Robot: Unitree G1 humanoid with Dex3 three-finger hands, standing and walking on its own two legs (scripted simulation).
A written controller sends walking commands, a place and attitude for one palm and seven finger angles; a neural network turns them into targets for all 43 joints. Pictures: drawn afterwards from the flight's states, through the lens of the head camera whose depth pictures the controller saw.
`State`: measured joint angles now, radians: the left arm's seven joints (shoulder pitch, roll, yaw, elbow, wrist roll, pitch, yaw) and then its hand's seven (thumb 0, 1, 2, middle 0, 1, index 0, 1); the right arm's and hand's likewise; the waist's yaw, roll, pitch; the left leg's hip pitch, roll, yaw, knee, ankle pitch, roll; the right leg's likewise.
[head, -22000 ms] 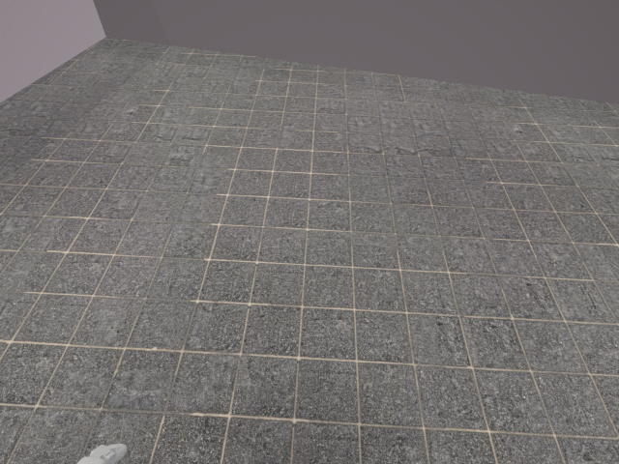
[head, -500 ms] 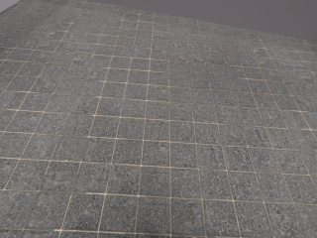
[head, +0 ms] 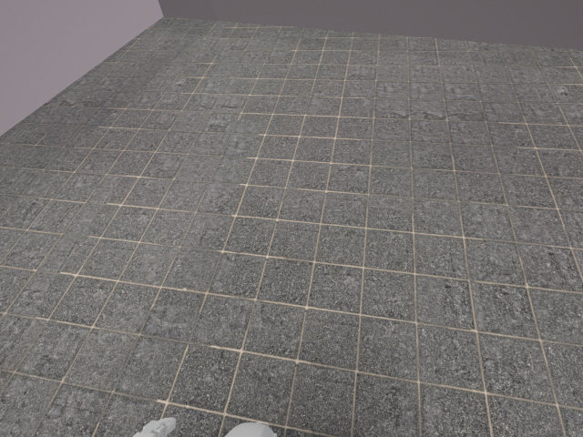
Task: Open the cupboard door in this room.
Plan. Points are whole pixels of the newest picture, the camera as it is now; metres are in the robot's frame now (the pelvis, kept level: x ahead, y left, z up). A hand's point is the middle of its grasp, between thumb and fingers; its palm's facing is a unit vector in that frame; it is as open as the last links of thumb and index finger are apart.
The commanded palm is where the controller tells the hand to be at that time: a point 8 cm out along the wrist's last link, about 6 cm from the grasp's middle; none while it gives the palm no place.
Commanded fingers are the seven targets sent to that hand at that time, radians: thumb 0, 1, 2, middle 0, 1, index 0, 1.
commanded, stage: turn or walk to find it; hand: left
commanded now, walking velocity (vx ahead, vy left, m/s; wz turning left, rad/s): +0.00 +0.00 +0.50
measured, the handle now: out of the picture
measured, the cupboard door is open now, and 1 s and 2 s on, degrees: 0 0 0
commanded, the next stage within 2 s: none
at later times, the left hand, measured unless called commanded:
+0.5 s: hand out of the picture -0.08 +0.23 -0.19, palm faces +0.34 -0.91 -0.24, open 7.4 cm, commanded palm none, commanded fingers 0.00 0.90 0.90 -0.20 -0.30 -0.20 -0.30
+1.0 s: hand out of the picture +0.03 +0.25 -0.14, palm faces +0.45 -0.85 -0.27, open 7.4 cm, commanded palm none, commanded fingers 0.00 0.90 0.90 -0.20 -0.30 -0.20 -0.30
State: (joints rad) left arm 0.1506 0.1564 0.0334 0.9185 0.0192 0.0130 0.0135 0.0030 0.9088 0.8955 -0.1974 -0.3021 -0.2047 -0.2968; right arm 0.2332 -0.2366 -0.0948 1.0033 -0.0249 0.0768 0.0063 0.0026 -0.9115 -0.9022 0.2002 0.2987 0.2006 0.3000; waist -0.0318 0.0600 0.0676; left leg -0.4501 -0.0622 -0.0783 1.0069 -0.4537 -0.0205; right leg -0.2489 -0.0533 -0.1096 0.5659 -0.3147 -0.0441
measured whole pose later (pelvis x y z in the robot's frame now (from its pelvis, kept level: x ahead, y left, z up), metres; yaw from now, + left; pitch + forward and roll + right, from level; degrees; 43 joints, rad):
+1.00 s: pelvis -0.01 +0.00 +0.00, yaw +29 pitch +0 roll +1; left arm 0.07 0.21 0.04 0.89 0.00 0.03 0.01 0.00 0.91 0.90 -0.20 -0.30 -0.20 -0.30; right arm 0.27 -0.21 -0.07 0.99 -0.02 0.05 0.00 0.00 -0.91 -0.90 0.20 0.30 0.20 0.30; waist -0.05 0.03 0.07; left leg -0.28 -0.08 -0.14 0.54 -0.26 0.00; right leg -0.28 -0.03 -0.03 0.57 -0.30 0.06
